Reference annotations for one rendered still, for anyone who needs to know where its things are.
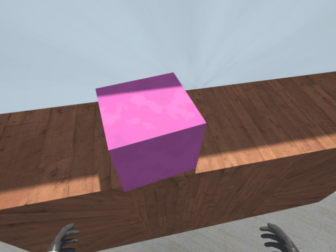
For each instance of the right robot hand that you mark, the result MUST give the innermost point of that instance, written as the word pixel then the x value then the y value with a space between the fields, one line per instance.
pixel 284 242

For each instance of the carton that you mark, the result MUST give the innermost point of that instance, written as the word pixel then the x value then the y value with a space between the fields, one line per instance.
pixel 152 127

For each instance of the pedestal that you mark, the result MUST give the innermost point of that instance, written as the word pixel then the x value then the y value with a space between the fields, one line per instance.
pixel 268 146

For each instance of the left robot hand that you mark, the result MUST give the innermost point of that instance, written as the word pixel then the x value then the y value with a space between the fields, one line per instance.
pixel 60 240

